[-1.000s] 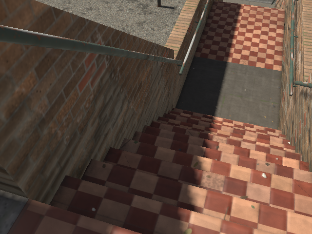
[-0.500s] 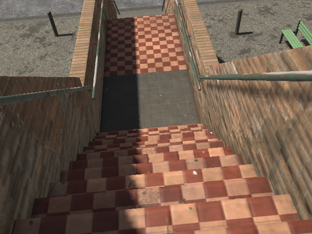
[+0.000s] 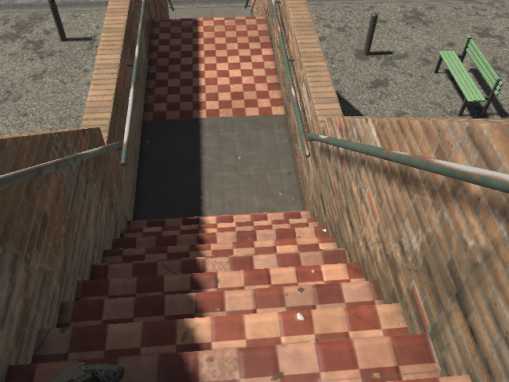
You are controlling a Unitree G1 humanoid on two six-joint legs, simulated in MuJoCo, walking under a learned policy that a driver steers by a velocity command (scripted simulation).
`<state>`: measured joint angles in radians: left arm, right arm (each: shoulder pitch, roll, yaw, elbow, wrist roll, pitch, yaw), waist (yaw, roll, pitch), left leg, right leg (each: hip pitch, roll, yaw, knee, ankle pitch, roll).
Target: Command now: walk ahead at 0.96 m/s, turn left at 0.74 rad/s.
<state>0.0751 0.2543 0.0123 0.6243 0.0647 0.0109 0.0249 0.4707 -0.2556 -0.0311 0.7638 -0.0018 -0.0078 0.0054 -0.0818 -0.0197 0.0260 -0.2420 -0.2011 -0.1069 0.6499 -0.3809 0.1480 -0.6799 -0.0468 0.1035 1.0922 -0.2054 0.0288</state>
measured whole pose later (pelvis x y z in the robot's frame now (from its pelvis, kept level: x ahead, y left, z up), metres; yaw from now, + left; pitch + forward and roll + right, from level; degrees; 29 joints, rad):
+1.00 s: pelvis +0.42 +0.08 -0.39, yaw +17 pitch +0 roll +1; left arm 0.38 0.22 -0.02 0.82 0.07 -0.04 -0.09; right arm 0.30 -0.25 -0.01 0.90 -0.13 -0.08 0.03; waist 0.04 0.01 0.00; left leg -0.33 0.03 0.26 0.58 -0.25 0.10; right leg -0.79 -0.07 0.07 1.45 -0.26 0.09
